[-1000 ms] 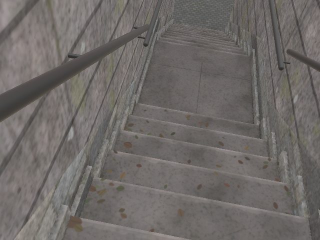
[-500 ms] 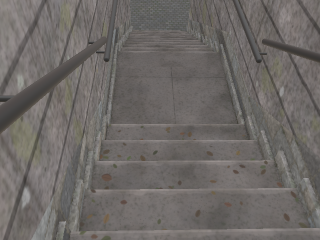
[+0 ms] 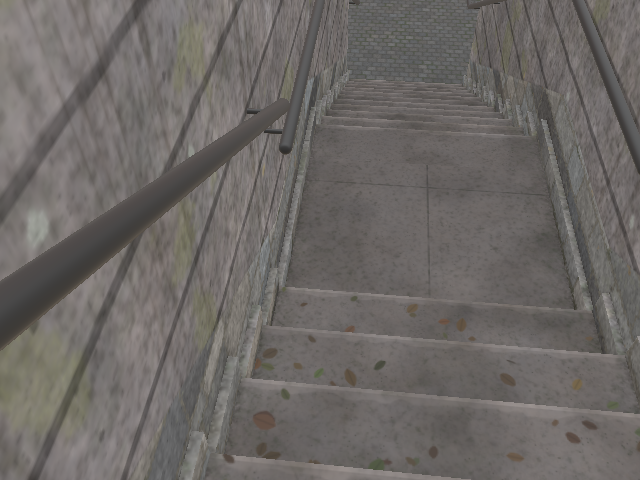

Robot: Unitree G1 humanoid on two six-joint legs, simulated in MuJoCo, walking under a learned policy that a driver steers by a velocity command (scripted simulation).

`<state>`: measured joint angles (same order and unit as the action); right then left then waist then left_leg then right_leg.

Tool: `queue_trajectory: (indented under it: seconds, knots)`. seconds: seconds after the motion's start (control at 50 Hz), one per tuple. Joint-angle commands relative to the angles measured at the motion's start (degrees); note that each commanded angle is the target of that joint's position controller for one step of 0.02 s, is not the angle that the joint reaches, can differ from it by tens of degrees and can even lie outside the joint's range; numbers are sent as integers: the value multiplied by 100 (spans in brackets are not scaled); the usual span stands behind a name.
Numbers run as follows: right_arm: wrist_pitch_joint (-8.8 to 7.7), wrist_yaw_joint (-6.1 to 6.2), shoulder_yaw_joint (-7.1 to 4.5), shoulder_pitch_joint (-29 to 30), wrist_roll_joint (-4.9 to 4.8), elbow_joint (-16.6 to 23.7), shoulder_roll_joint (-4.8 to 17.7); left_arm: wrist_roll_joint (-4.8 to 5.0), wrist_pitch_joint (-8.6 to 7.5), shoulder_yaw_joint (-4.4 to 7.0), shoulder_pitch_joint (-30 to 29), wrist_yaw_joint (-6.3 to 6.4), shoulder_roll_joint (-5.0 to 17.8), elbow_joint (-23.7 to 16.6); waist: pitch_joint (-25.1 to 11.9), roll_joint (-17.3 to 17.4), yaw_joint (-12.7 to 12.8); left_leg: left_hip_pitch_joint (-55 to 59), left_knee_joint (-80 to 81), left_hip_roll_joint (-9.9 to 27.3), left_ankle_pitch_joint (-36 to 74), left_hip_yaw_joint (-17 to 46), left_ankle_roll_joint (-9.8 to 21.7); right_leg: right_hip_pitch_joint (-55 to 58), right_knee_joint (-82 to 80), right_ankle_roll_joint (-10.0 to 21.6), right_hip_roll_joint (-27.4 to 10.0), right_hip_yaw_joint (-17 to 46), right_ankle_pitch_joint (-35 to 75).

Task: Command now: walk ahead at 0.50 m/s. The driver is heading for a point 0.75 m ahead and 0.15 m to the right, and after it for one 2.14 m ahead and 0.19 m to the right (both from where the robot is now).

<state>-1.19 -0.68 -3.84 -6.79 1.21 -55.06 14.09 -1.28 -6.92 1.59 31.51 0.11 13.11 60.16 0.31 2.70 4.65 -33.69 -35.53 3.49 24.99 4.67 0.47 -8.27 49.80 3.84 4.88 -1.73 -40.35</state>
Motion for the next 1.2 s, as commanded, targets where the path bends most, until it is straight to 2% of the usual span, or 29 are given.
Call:
queue_trajectory:
  seconds: [0.02, 0.06, 0.08, 0.12, 0.14, 0.16, 0.18, 0.2, 0.26, 0.34, 0.4, 0.42, 0.46, 0.54, 0.6, 0.64, 0.74, 0.84, 0.9, 0.94, 0.98, 1.0, 1.02, 1.06, 1.08, 1.12, 1.14, 1.18, 1.2]
  knots:
    - [-177, 19, 85, 1084, -173, 530, 265, -109, -13, 114, 92, 108, 658, -168, 1210, -787, 357, 415, 1090, 125, -68, -233, -41, -834, -1084, 894, -1073, 1438, 2698]
    - [-258, 91, 31, 367, -157, 167, 555, -269, 172, 150, 219, 246, 662, -51, 1370, -717, 323, 568, 2047, 415, -326, -96, -4, 46, -223, 869, -1015, 1396, 3825]
    - [-205, 290, -132, -921, -220, -138, 749, -421, 305, 110, 193, 265, 518, -54, 545, -976, -138, 1487, 2448, 473, -123, -188, 120, 597, 1439, 754, -697, 1252, 4679]
    - [-212, 303, -277, -3028, -52, -553, 1078, -28, 467, 175, -445, 158, 404, -87, -489, -12, -1232, 4517, 1698, 731, 53, -228, 258, -1425, 5197, 468, 312, 643, 1160]
    - [-232, 197, -207, -2997, 68, -484, 1207, 231, 489, 131, 573, 86, -37, -104, -1211, 817, -616, 6043, -612, 1552, 1996, 490, 431, -3304, 6578, 267, 344, 606, -1389]
    - [-168, 153, -199, -2885, -76, -341, 1135, 230, 533, 127, 705, 114, 150, -205, -1476, 1047, -657, 5942, -361, 2070, 848, 1334, 710, -4092, 7056, 226, 140, 629, -1092]
    - [-30, 264, -280, -2920, -221, -443, 1418, 141, 596, 49, 130, 68, 58, -513, -1291, 1508, -717, 5568, 913, 2691, -2554, 2597, 1544, -5176, 7135, 113, 122, 538, -405]
    - [78, 342, -173, -2528, -162, -152, 951, -172, 636, 48, -791, -45, 248, -619, -388, 406, -834, 4211, 1679, 2269, -5036, 2299, 1385, -5183, 6500, 205, -147, 836, 717]
    - [-288, 467, 281, -1854, -220, 96, 243, -268, 906, 60, -1059, 1, 365, -558, 721, -26, -251, 1334, 1366, 1782, -852, 853, 933, -3179, 3226, -183, -348, 1655, 2454]
    - [-585, 492, 407, -1806, -463, 111, 297, 22, 1120, -57, -1018, -20, -35, -519, -112, 983, -10, 1322, 954, 1051, 1730, -394, 497, -1162, 339, -443, -132, 960, 3866]
    - [-561, 370, 293, -1975, -449, 225, 381, 4, 1069, -17, -1706, 35, -18, -704, -133, 856, -94, 1270, 741, 845, 345, -653, 418, -1038, 232, -140, -225, 587, 5241]
    - [-552, 456, 290, -2553, -505, -118, 174, -216, 1001, 2, -2198, 50, 52, -842, 15, 939, -408, 2213, 172, 849, -933, -36, 468, -2232, 143, -21, -457, 986, 5798]
    - [-508, 487, 276, -3286, -219, -253, 117, -301, 943, 88, -2645, 94, 201, -910, 290, 1573, -891, 3180, -222, 880, -1408, 400, 818, -3659, -63, -138, -521, 839, 4857]
    - [-354, 341, 148, -2838, 14, -112, 380, -7, 413, 261, -2632, -12, 373, -849, 323, 655, -749, 2155, -990, 1117, -2418, 1261, 1263, -3069, -225, -485, -753, 839, 3916]
    - [-189, 272, 321, -2592, -53, -36, -21, 241, 150, 154, -2350, -62, -9, -516, 210, -759, -573, 907, -1527, 21, -4690, -386, 142, -880, -1827, -628, -457, 143, 5330]
    - [-149, 216, 162, -3021, -50, -161, 337, 166, 110, 280, -2052, -52, 438, -421, -141, -1993, -530, 362, -2159, -548, -5967, -1164, -253, 281, -2480, -575, -803, 902, 5996]
    - [-93, 267, 156, -2737, -118, -382, 153, 96, 161, 174, -2694, 28, 222, -726, 738, -512, -694, 664, -590, -16, -4704, -486, 109, -127, -2039, -639, -347, 309, 6542]
    - [-166, 410, -127, -2225, 30, -236, 498, 152, -88, 199, -1076, -87, 617, -168, 727, -777, -221, 1110, -2648, -742, -5621, -1541, -10, -695, -2766, -447, -518, 1559, 8325]
    - [-273, 434, -33, -2064, 38, -87, 268, -230, 238, 93, -386, -98, 23, 211, 1203, -1244, -13, 1689, -2655, -702, -6376, -2484, 270, -358, -3943, -1292, 612, -856, 8712]
    - [-125, 362, -75, -2166, -194, -74, 228, -309, 379, 111, -248, -112, 16, 84, 602, -168, -223, 1147, -4191, -283, -4476, -2062, 442, 644, -3433, -367, -100, -234, 8166]
    - [-107, 299, 16, -1037, -96, 597, -135, -301, 190, 259, 764, -194, 747, 287, 70, -980, 228, -2347, -6142, -499, -6963, -854, 358, 2897, -1723, 1232, -1821, 2749, 8557]
    - [-210, 289, 82, -148, 54, 915, -181, -188, 86, 179, 1159, -171, 649, 343, -52, -274, 525, -2560, -6300, -377, -6873, -370, 412, 2577, -1726, 1301, -1948, 3155, 8049]
    - [-236, 222, 143, -711, 41, 850, -281, -190, 102, 310, 679, -85, 1071, 237, -594, -500, 65, -2236, -5887, -251, -6509, -114, 380, 2031, -2140, 1670, -2233, 3969, 4989]
    - [-337, 352, 92, 449, 36, 1342, 148, -204, -71, 178, 426, 72, 878, 94, 30, -751, 61, -2546, -4536, 194, -5310, 666, -72, 870, -2402, 1793, -2413, 4867, 3952]
    - [-333, 386, 94, 743, 38, 1194, 377, -214, -22, 17, 774, 47, 405, 242, 165, -445, 409, -2044, -4235, -16, -5321, 86, -284, 353, -2392, 1653, -1781, 4210, 3830]
    - [-357, 318, 295, 1090, 38, 1740, 15, -62, 61, -107, 25, 249, 196, -185, 338, 9, -115, -524, -2145, -440, -3995, -211, -373, -1049, -2557, 991, -812, 3000, 4939]
    - [-317, 360, 322, 430, -77, 1837, -59, -41, 113, 0, -1029, 377, 596, -614, 258, -833, -683, 1377, -681, -304, -3399, 222, -474, -2209, -2938, 651, -823, 3348, 3387]
    - [-163, 390, 143, 361, -132, 1712, 495, 220, 250, 88, -924, 393, 765, -599, 826, -671, -620, 2077, 537, -459, -3737, -7, -712, -2112, -3096, 383, -390, 2999, 2511]
    - [-219, 403, 135, -151, -217, 1681, 443, 430, 340, 49, -480, 413, 218, -559, 899, -1148, -496, 2445, 1785, -56, -3187, -31, -568, -1438, -2421, 197, 24, 2666, 2396]
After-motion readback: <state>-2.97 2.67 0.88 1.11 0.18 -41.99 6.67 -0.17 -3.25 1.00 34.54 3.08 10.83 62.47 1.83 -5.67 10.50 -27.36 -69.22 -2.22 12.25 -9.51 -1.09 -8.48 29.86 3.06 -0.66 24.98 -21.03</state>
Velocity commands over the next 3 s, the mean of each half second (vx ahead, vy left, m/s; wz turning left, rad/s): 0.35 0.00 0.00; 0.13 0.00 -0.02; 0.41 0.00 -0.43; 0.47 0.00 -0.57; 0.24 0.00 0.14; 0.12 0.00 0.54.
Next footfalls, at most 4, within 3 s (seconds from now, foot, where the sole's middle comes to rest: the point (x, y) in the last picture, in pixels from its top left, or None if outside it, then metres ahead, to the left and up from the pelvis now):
0.12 left None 0.23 0.14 -0.88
0.54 right None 0.46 -0.17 -1.05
1.08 left None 0.41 0.09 -0.95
1.56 left None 0.58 0.13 -1.05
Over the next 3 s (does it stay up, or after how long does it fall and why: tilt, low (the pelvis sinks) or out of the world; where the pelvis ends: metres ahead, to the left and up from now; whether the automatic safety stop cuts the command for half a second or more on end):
stays up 1.44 0.00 -0.80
